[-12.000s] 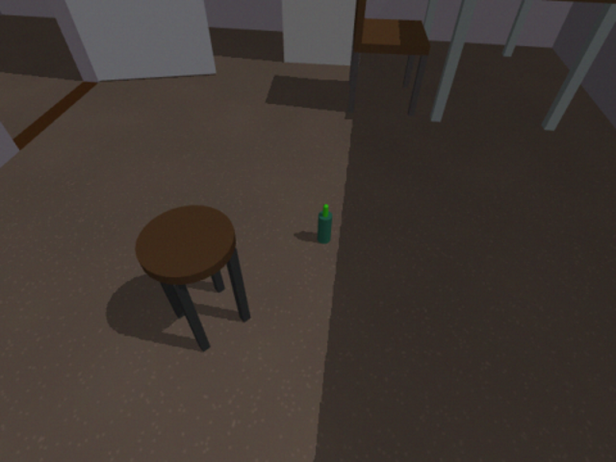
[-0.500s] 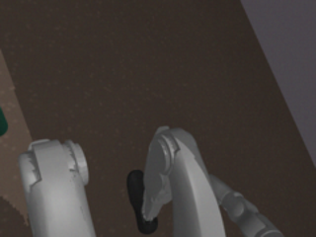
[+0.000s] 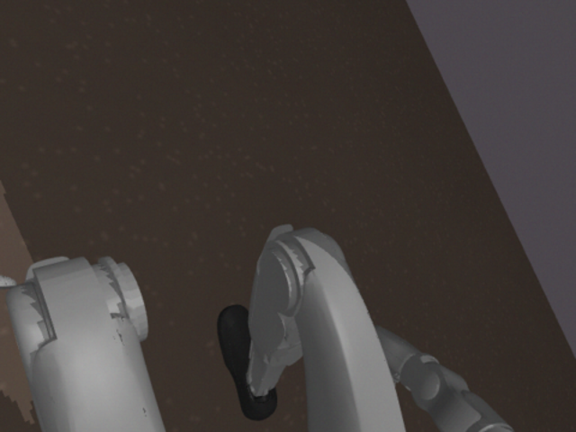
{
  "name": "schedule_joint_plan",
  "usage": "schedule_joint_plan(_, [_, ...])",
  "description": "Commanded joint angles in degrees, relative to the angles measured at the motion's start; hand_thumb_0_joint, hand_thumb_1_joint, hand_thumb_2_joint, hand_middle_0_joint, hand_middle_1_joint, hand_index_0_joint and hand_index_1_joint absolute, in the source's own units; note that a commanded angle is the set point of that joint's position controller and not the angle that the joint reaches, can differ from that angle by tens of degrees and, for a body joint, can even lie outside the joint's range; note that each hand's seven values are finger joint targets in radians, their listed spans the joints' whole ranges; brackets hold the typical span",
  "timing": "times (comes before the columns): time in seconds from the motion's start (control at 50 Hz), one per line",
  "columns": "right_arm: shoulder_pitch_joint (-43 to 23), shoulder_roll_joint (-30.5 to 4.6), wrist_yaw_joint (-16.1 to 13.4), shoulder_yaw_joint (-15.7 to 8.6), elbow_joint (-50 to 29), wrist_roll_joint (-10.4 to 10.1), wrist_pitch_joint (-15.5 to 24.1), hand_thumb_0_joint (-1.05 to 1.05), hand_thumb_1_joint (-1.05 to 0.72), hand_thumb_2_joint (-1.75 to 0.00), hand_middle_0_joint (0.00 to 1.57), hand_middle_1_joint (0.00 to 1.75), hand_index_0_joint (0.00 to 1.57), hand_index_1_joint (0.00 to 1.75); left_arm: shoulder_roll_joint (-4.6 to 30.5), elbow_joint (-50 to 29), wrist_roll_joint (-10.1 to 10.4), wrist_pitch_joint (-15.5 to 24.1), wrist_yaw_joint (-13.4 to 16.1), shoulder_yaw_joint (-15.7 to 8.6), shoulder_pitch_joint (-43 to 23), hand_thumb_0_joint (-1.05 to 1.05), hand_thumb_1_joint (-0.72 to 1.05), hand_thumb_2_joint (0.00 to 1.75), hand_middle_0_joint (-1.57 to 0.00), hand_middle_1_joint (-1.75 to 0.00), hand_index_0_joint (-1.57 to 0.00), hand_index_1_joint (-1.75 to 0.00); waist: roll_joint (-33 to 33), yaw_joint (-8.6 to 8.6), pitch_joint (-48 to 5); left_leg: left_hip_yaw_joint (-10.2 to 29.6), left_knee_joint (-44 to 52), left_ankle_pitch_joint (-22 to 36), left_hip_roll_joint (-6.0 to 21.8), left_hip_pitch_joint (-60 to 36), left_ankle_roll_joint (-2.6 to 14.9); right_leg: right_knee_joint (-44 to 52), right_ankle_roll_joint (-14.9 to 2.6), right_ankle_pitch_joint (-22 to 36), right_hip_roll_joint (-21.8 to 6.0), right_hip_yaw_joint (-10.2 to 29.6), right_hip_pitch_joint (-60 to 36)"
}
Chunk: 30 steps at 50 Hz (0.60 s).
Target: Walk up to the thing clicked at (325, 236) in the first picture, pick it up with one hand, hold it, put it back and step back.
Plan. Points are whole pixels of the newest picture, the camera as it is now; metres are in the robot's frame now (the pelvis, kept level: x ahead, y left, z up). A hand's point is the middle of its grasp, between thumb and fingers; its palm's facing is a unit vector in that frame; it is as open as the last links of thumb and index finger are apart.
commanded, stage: close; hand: left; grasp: from the side
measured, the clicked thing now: out of the picture +0.41 +0.29 -0.17
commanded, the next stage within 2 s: settle in 0.70 s
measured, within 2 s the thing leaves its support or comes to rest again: leaves its support in 1.06 s
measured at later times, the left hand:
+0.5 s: hand out of the picture +0.41 +0.29 -0.16, palm faces +0.35 -0.94 +0.00, open 10.1 cm
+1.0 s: hand out of the picture +0.42 +0.29 -0.16, palm faces +0.38 -0.93 +0.00, open 8.3 cm
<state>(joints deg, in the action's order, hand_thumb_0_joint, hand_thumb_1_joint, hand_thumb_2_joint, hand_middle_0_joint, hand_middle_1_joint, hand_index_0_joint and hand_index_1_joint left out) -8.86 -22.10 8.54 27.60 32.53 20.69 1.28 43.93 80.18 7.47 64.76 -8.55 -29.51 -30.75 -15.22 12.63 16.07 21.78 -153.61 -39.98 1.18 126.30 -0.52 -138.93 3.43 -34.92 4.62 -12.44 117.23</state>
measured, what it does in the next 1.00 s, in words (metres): stands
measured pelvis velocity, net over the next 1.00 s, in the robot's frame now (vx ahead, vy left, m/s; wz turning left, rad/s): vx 0.00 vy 0.00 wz -0.02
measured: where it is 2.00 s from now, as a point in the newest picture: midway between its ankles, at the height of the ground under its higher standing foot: (181, 418)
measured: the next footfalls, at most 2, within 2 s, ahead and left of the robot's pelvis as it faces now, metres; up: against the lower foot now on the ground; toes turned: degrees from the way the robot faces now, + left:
none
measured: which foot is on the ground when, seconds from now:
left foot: down 0.00-1.00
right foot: down 0.00-1.00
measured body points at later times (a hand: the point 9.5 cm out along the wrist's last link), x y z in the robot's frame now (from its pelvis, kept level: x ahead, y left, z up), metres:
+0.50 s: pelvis +0.00 +0.00 +0.00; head +0.21 +0.19 +0.34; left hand +0.38 +0.33 -0.16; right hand +0.18 -0.24 -0.03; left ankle +0.09 +0.12 -0.24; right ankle +0.15 -0.13 -0.24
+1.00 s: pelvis +0.00 +0.00 +0.01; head +0.22 +0.19 +0.34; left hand +0.39 +0.34 -0.16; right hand +0.17 -0.24 -0.02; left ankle +0.09 +0.12 -0.24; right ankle +0.15 -0.13 -0.24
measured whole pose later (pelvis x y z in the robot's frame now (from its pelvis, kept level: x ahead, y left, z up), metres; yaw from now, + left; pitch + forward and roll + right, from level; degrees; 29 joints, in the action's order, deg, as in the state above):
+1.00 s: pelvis +0.00 +0.00 +0.01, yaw -1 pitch +11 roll -18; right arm -8.7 -21.2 8.8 28.4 32.0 21.2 -1.4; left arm 46.1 79.5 3.4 62.6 -0.7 -31.3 -34.1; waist -15.7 14.0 17.5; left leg 22.6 -152.9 -40.7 1.7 126.1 -0.7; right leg -137.6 3.9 -34.7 4.9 -13.2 117.1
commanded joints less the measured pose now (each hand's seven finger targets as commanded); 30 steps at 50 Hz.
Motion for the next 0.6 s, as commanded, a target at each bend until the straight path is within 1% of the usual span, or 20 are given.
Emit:
schedule_joint_plan(0.0, [-0.45, -19.67, -1.18, -7.04, -1.74, -0.16, 0.05, 0.0, -0.9, -0.9, 0.2, 0.3, 0.2, 0.3, 8.5, -9.09, 0.87, 4.59, 2.29, -0.12, -12.17, 0.0, -0.4, 0.15, -0.1, -0.07, -0.08, -0.08, 30.47, 5.17, -31.27, -5.57, 20.3, 5.05, 2.88, -21.52, -1.47, 8.58, -3.56, 8.14, 1.21, -7.38, -13.01])
schedule_joint_plan(0.02, [-0.75, -19.76, -1.21, -7.18, -1.86, -0.19, -0.01, 0.0, -0.9, -0.9, 0.2, 0.3, 0.2, 0.3, 7.85, -8.31, 0.79, 4.53, 2.68, -0.02, -12.17, 0.0, -0.36, 0.17, -0.11, -0.08, -0.09, -0.1, 29.87, 5.87, -30.08, -5.27, 20.54, 4.03, 2.9, -21.1, -1.48, 8.76, -3.48, 7.33, 1.17, -7.7, -12.01])
schedule_joint_plan(0.04, [-0.44, -19.8, -1.17, -7.24, -1.54, 0.0, -0.09, 0.0, -0.9, -0.9, 0.2, 0.3, 0.2, 0.3, 7.59, -8.16, 0.49, 4.49, 3.1, 0.23, -11.59, 0.0, -0.34, 0.2, -0.13, -0.11, -0.11, -0.12, 29.86, 5.88, -30.21, -5.15, 20.53, 4.36, 3.1, -21.75, -1.55, 8.73, -3.44, 7.63, 1.19, -7.67, -12.23])
schedule_joint_plan(0.06, [-0.18, -19.77, -1.18, -6.98, -1.36, 0.07, -0.29, 0.0, -0.89, -0.9, 0.2, 0.3, 0.2, 0.3, 8.54, -7.57, 0.05, 4.51, 3.44, 0.48, -12.65, 0.0, -0.32, 0.21, -0.14, -0.12, -0.12, -0.14, 30.03, 6.19, -29.78, -5.29, 20.42, 3.46, 2.96, -20.79, -1.41, 9.03, -3.47, 6.92, 1.33, -7.74, -12.36])
schedule_joint_plan(0.1, [-0.17, -19.65, -1.15, -6.58, -1.33, 0.15, -0.36, 0.0, -0.89, -0.9, 0.2, 0.3, 0.2, 0.3, 9.09, -6.9, -0.48, 4.83, 4.22, 0.54, -12.3, 0.0, -0.16, 0.32, -0.28, -0.27, -0.27, -0.27, 29.4, 6.25, -29.99, -5.26, 20.04, 3.73, 2.97, -20.55, -1.3, 9.11, -3.43, 7.24, 1.47, -7.96, -13.01])
schedule_joint_plan(0.12, [-0.64, -19.54, -1.16, -6.64, -1.45, 0.12, -0.47, 0.0, -0.88, -0.9, 0.2, 0.3, 0.2, 0.3, 9.06, -7.38, -0.75, 5.0, 4.49, 0.89, -13.1, 0.0, -0.11, 0.35, -0.31, -0.3, -0.3, -0.3, 29.43, 6.07, -28.89, -5.31, 20.24, 3.33, 3.04, -20.13, -1.29, 9.14, -3.43, 7.04, 1.32, -7.78, -12.15])
schedule_joint_plan(0.14, [-0.43, -19.55, -1.15, -6.38, -1.48, 0.28, -0.6, 0.0, -0.88, -0.9, 0.2, 0.3, 0.2, 0.3, 10.29, -6.99, -0.88, 5.11, 4.76, 0.17, -13.04, 0.0, -0.09, 0.37, -0.33, -0.31, -0.32, -0.32, 29.5, 6.01, -29.53, -5.34, 20.15, 3.1, 3.09, -20.08, -1.24, 9.16, -3.49, 6.66, 1.5, -7.84, -12.76])
schedule_joint_plan(0.2, [-0.54, -19.65, -1.08, -6.27, -1.56, 0.46, -0.9, 0.0, -0.88, -0.9, 0.2, 0.3, 0.2, 0.3, 9.96, -6.29, -1.3, 5.24, 5.41, 0.18, -12.67, 0.0, 0.04, 0.44, -0.37, -0.37, -0.36, -0.37, 29.87, 6.15, -29.32, -5.06, 20.43, 3.73, 3.21, -20.98, -1.45, 9.03, -3.47, 7.14, 1.56, -8.13, -12.67])
schedule_joint_plan(0.26, [-0.47, -19.59, -1.12, -5.85, -1.52, 0.55, -1.15, 0.0, -0.88, -0.9, 0.2, 0.3, 0.2, 0.3, 10.39, -5.42, -1.32, 4.96, 5.91, -0.05, -12.15, 0.0, 0.14, 0.5, -0.43, -0.42, -0.42, -0.42, 29.88, 6.2, -29.31, -5.07, 20.12, 4.45, 3.17, -20.49, -1.35, 9.21, -3.43, 7.85, 1.73, -8.17, -13.37])
schedule_joint_plan(0.28, [-1.02, -19.48, -1.14, -5.95, -1.88, 0.52, -1.16, 0.0, -0.87, -0.89, 0.2, 0.3, 0.2, 0.3, 10.42, -5.45, -1.46, 4.78, 5.98, 0.04, -11.91, 0.0, 0.17, 0.52, -0.44, -0.44, -0.43, -0.44, 29.29, 5.68, -29.05, -5.36, 20.08, 4.06, 3.23, -20.26, -1.23, 9.44, -3.49, 7.57, 1.73, -7.98, -12.94])
schedule_joint_plan(0.32, [-0.57, -19.57, -1.14, -5.82, -1.9, 0.43, -1.42, 0.0, -0.87, -0.89, 0.2, 0.3, 0.2, 0.3, 10.37, -4.96, -1.25, 4.53, 6.34, -0.32, -11.69, 0.0, 0.23, 0.58, -0.51, -0.5, -0.5, -0.5, 28.73, 6.02, -29.07, -5.17, 20.13, 3.96, 3.2, -19.85, -1.19, 9.65, -3.47, 7.4, 1.83, -8.32, -13.23])
schedule_joint_plan(0.34, [-0.64, -19.39, -1.15, -5.62, -1.89, 0.49, -1.34, 0.0, -0.87, -0.89, 0.2, 0.3, 0.2, 0.3, 10.5, -5.56, -1.22, 4.53, 6.29, 0.09, -11.63, 0.0, 0.26, 0.6, -0.53, -0.52, -0.52, -0.53, 29.09, 5.78, -29.54, -5.4, 19.98, 4.05, 3.1, -19.85, -1.06, 9.83, -3.5, 7.73, 1.97, -8.14, -13.92])
schedule_joint_plan(0.38, [-0.36, -19.83, -1.24, -5.78, -1.7, 0.39, -1.44, 0.0, -0.87, -0.89, 0.2, 0.3, 0.2, 0.3, 10.73, -5.6, -1.38, 4.42, 6.58, -0.28, -12.18, 0.0, 0.35, 0.67, -0.61, -0.59, -0.6, -0.6, 30.19, 6.28, -29.67, -4.53, 20.6, 5.19, 3.47, -21.46, -1.49, 9.12, -3.46, 8.7, 1.77, -8.5, -13.23])
schedule_joint_plan(0.4, [-0.58, -19.76, -1.17, -5.62, -1.94, 0.56, -1.57, 0.0, -0.86, -0.89, 0.2, 0.3, 0.2, 0.3, 10.71, -5.66, -1.41, 4.52, 6.68, 0.05, -12.5, 0.0, 0.39, 0.68, -0.62, -0.61, -0.61, -0.61, 30.39, 6.43, -29.66, -4.58, 20.53, 5.39, 3.44, -21.6, -1.53, 9.04, -3.5, 8.75, 1.81, -8.54, -13.38])
schedule_joint_plan(0.44, [-0.39, -19.89, -1.28, -5.96, -1.72, 0.4, -1.79, 0.0, -0.86, -0.89, 0.2, 0.3, 0.2, 0.3, 10.89, -5.98, -1.72, 4.29, 6.69, 0.18, -12.49, 0.0, 0.43, 0.73, -0.67, -0.66, -0.66, -0.67, 30.45, 6.28, -29.48, -4.36, 20.8, 5.31, 3.74, -22.25, -1.6, 8.95, -3.51, 8.73, 1.8, -8.44, -12.88])
schedule_joint_plan(0.46, [-0.48, -19.88, -1.21, -5.76, -1.76, 0.4, -1.83, 0.0, -0.86, -0.89, 0.2, 0.3, 0.2, 0.3, 11.18, -6.37, -1.58, 4.36, 6.76, 0.25, -14.22, 0.0, 0.47, 0.76, -0.71, -0.7, -0.7, -0.7, 30.35, 7.03, -29.12, -4.41, 20.57, 4.41, 3.59, -21.26, -1.41, 9.3, -3.48, 8.06, 1.87, -8.49, -12.76])
schedule_joint_plan(0.48, [-0.79, -19.74, -1.27, -5.81, -1.93, 0.24, -1.76, 0.0, -0.86, -0.89, 0.2, 0.3, 0.2, 0.3, 11.5, -6.95, -1.55, 4.3, 6.86, 0.17, -14.72, 0.0, 0.48, 0.79, -0.73, -0.72, -0.72, -0.73, 29.78, 6.81, -28.42, -4.71, 20.47, 3.67, 3.65, -20.54, -1.18, 9.58, -3.45, 7.66, 1.81, -8.22, -12.53])
schedule_joint_plan(0.5, [-0.68, -19.7, -1.32, -5.63, -1.85, 0.23, -1.77, 0.0, -0.86, -0.89, 0.2, 0.3, 0.2, 0.3, 12.36, -6.54, -1.49, 4.26, 7.06, -0.06, -15.47, 0.0, 0.5, 0.81, -0.77, -0.75, -0.76, -0.76, 29.63, 7.07, -28.49, -5.02, 20.14, 2.43, 3.48, -19.53, -0.96, 10.04, -3.41, 6.81, 1.89, -8.13, -12.99])
schedule_joint_plan(0.54, [-0.32, -19.67, -1.22, -5.46, -1.98, 0.23, -1.85, 0.0, -0.86, -0.89, 0.2, 0.3, 0.2, 0.3, 13.42, -6.52, -1.47, 4.27, 7.6, -1.15, -15.77, 0.0, 0.55, 0.86, -0.82, -0.81, -0.81, -0.81, 29.49, 6.78, -28.42, -4.8, 20.31, 2.01, 3.55, -19.13, -0.93, 10.07, -3.42, 6.3, 1.94, -8.28, -12.95])
schedule_joint_plan(0.58, [-0.13, -19.55, -1.24, -5.48, -1.85, 0.3, -2.03, 0.0, -0.87, -0.89, 0.2, 0.3, 0.2, 0.3, 12.91, -6.58, -1.72, 4.37, 7.78, -0.66, -15.96, 0.0, 0.51, 0.91, -0.89, -0.89, -0.88, -0.89, 29.35, 7.06, -28.56, -4.58, 20.28, 2.27, 3.67, -19.6, -0.93, 9.9, -3.41, 6.59, 1.9, -8.28, -12.71])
